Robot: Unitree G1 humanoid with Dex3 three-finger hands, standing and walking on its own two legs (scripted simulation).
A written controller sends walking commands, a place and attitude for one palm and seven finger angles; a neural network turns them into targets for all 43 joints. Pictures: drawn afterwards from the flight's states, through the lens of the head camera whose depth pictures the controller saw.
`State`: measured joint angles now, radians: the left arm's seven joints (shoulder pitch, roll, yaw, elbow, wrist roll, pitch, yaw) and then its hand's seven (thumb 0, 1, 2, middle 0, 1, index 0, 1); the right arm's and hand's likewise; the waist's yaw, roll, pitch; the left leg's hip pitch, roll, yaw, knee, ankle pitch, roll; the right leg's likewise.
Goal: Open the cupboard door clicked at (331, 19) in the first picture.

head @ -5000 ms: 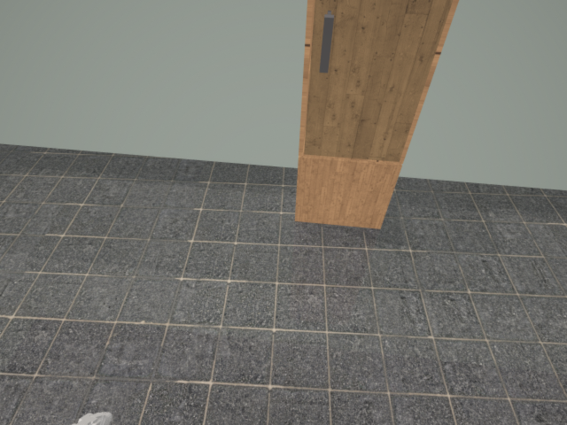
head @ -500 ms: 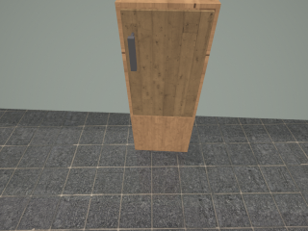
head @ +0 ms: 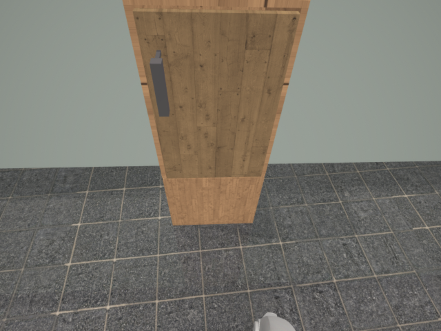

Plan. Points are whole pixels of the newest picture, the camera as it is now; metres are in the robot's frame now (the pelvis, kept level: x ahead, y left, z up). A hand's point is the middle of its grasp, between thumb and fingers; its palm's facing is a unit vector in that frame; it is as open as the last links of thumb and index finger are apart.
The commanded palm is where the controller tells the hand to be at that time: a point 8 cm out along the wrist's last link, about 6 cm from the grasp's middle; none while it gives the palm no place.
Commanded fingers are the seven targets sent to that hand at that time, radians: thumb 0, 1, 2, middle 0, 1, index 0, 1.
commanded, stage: take the last steps up to it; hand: left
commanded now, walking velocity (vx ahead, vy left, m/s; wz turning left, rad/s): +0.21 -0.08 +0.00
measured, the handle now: (161, 84) +0.66 +0.17 +0.09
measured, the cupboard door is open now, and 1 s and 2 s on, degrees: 0 0 0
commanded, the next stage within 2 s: come to a stop and stand still in 0.12 s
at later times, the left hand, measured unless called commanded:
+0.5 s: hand (155, 320) +0.18 +0.14 -0.19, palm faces +0.09 -0.98 -0.19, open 7.3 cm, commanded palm none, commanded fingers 0.00 0.90 0.90 -0.20 -0.30 -0.20 -0.30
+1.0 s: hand out of the picture +0.15 +0.08 -0.18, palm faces +0.06 -0.98 -0.20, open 7.4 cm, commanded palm none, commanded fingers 0.00 0.90 0.90 -0.20 -0.30 -0.20 -0.30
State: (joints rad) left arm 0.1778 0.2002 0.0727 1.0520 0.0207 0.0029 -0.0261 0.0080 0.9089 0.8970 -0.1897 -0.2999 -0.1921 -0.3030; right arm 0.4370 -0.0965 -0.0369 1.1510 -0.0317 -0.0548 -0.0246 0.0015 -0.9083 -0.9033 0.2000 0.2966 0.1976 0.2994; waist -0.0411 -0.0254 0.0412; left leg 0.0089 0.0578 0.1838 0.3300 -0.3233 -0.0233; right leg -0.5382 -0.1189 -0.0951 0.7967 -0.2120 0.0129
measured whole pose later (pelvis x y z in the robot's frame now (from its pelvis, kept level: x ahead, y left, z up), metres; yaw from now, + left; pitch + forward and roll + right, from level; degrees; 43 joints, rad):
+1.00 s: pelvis +0.11 -0.10 -0.02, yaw +1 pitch -2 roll +0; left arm 0.29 0.17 0.01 0.96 0.02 0.02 0.03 0.01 0.90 0.90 -0.20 -0.30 -0.20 -0.30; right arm 0.28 -0.17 -0.04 0.95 -0.02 0.03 -0.01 0.00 -0.91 -0.90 0.20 0.30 0.19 0.30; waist -0.01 -0.01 0.01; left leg -0.32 0.01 0.06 0.63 -0.27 0.03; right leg -0.27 0.00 -0.09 0.64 -0.34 -0.04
